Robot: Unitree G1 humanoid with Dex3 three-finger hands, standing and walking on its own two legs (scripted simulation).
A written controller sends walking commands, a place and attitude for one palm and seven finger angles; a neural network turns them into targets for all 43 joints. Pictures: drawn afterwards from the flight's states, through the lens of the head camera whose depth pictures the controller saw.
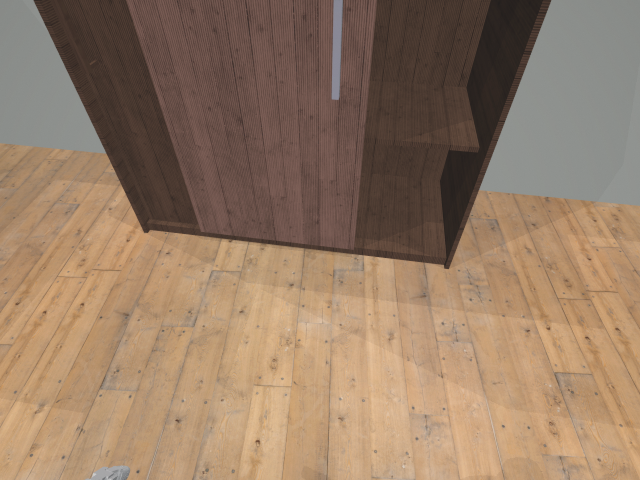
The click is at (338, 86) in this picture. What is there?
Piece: wardrobe's sliding door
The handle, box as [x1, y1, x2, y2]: [332, 0, 342, 99]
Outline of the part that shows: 342,0 334,0 333,6 333,99 338,99 339,96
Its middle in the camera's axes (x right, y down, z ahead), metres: +0.04 -0.49 +1.01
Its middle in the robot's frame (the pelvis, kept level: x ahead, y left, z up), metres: +1.09 +0.01 +0.09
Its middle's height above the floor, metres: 0.86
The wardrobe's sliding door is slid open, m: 0.38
